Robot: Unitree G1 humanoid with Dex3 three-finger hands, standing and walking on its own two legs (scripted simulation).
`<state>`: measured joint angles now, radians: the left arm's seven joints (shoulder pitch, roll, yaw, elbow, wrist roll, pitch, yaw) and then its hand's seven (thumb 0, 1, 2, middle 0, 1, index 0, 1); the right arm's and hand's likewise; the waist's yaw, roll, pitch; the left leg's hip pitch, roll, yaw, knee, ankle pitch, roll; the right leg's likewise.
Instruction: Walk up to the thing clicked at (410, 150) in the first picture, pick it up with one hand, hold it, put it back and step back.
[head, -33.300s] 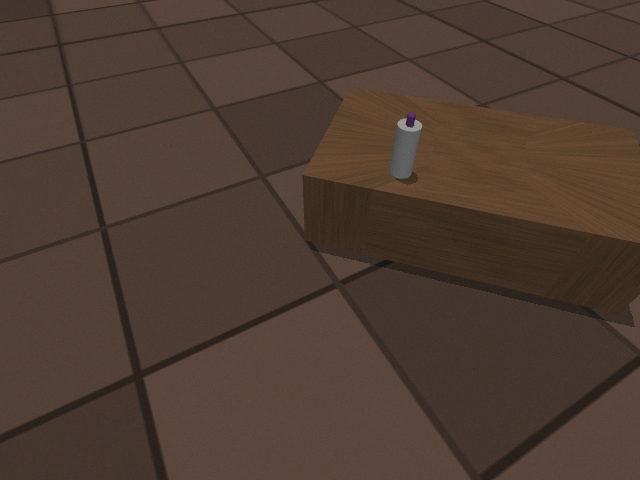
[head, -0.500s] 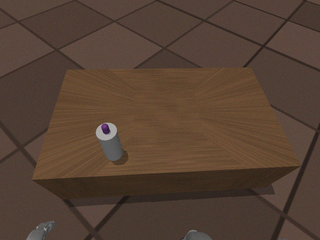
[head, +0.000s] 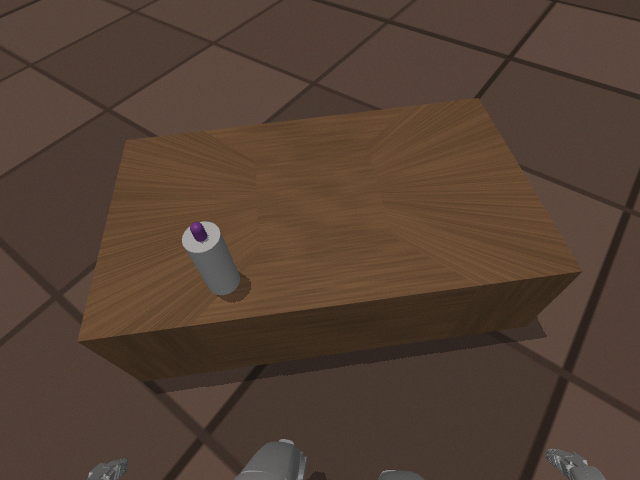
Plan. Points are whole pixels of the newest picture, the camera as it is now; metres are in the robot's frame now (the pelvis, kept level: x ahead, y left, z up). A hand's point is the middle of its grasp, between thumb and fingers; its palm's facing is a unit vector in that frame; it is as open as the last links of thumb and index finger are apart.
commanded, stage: step back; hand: left
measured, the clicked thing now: (211, 255) +0.59 +0.28 -0.28
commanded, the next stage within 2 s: none
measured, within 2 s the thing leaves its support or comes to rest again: neither
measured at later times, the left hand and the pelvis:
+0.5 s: hand out of the picture -0.05 +0.28 -0.15, palm faces +0.05 -0.92 -0.38, open 7.4 cm; pelvis -0.13 +0.00 +0.00, yaw +2 degrees
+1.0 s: hand out of the picture -0.18 +0.24 -0.13, palm faces +0.07 -0.89 -0.45, open 7.4 cm; pelvis -0.29 -0.04 -0.01, yaw +6 degrees
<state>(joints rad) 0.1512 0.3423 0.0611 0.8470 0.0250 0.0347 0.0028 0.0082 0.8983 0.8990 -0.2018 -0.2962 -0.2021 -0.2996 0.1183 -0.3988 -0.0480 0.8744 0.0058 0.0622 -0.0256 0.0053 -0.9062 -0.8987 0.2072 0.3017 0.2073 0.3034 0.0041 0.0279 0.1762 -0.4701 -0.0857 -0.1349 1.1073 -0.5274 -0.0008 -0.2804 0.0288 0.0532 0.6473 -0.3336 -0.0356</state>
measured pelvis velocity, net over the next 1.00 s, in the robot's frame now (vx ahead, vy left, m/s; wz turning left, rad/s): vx -0.29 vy -0.04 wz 0.10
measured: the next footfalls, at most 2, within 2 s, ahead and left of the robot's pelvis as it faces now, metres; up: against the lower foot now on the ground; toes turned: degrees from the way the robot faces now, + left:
left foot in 0.26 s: -0.05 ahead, +0.13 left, +0.00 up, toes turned +2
right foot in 0.64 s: -0.17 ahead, -0.15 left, +0.00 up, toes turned +2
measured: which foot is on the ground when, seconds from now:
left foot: up 0.00-0.24, down 0.26-0.66, up 0.68-1.00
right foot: down 0.00-0.28, up 0.30-0.62, down 0.64-1.00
